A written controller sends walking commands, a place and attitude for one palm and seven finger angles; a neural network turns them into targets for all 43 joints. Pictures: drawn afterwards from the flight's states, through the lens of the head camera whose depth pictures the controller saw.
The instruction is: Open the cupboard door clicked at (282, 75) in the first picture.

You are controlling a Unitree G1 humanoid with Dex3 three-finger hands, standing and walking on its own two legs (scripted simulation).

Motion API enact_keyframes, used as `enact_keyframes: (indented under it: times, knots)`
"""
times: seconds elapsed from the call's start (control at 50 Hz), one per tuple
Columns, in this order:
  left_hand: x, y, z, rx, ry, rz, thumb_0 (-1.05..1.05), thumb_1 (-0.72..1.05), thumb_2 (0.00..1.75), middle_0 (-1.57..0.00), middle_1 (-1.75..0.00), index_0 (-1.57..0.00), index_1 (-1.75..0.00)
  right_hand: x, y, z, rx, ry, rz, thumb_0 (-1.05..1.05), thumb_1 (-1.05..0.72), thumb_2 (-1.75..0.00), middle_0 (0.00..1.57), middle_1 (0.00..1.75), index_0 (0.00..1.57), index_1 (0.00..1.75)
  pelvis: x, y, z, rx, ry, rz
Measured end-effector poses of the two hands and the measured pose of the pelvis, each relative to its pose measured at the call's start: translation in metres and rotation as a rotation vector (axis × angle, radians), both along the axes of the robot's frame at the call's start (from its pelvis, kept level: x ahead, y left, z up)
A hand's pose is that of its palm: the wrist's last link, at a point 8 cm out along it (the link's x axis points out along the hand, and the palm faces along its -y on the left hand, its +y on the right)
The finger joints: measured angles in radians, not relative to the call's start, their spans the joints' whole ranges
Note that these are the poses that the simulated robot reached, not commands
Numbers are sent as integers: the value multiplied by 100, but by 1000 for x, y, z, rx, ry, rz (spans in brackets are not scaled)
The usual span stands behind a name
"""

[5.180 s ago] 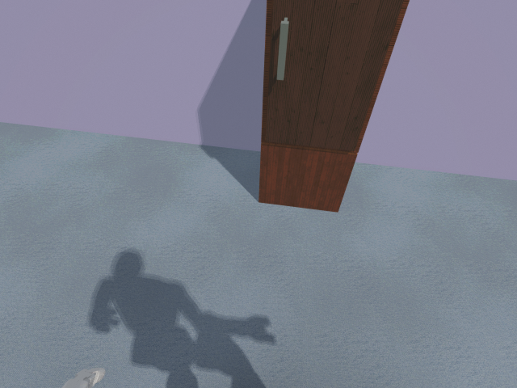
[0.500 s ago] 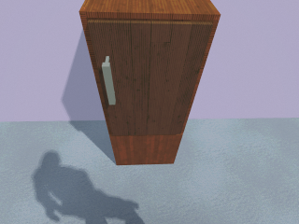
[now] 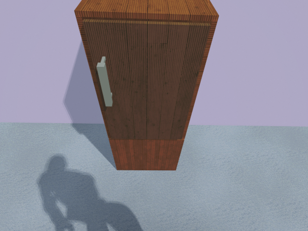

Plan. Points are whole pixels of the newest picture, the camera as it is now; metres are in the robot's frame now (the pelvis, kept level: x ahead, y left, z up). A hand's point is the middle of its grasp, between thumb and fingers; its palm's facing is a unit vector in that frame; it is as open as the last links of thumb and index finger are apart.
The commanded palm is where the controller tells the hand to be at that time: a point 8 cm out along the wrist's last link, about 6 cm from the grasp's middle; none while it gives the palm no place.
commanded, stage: come to a stop and stand still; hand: left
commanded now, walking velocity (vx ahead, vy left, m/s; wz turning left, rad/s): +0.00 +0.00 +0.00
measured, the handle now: (106, 82) +0.57 +0.20 +0.05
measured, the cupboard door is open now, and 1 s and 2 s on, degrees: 0 0 0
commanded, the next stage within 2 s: look again from close up in 0.58 s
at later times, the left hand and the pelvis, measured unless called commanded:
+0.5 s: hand out of the picture +0.01 +0.18 -0.18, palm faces +0.05 -0.98 -0.18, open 7.4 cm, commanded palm none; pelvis +0.03 +0.02 +0.00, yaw -1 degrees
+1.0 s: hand out of the picture +0.04 +0.23 -0.18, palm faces +0.00 -0.98 -0.21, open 7.4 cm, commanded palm none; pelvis +0.01 +0.05 -0.01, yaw -1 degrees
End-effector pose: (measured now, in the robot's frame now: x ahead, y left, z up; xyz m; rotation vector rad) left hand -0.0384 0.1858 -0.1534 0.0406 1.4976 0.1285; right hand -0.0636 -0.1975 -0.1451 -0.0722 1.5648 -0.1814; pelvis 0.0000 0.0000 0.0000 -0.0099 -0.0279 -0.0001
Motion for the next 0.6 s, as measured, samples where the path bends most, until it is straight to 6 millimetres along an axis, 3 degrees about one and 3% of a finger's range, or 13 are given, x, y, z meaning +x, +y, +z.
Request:
enact_keyframes:
  times: [0.16,0.3,0.6]
  knots:
    - [7,10,2,17,12,13,1,91,90,-20,-29,-20,-30,43,8,-2,-1,-70,24,0,-90,-90,20,30,19,30,13,7,1,6,8,-3]
    - [26,28,4,54,-24,6,1,91,90,-20,-29,-20,-30,69,1,-3,-30,-109,47,2,-93,-90,20,30,20,30,22,14,1,14,3,-4]
    - [52,48,7,82,-70,-28,1,91,90,-20,-29,-20,-30,88,-3,1,-48,-151,61,1,-92,-90,20,30,20,30,27,20,2,20,-1,-9]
